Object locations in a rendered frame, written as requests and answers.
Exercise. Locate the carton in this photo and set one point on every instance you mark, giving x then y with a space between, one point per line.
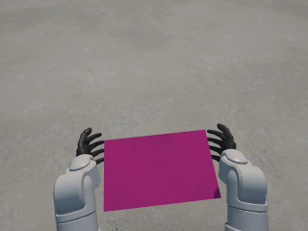
158 170

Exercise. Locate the left robot forearm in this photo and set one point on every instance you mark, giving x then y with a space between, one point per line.
74 196

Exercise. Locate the right robot forearm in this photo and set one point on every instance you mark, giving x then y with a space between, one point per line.
246 192

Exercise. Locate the robot left hand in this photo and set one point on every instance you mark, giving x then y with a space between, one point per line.
85 148

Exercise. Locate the robot right hand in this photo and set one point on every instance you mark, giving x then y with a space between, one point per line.
226 142

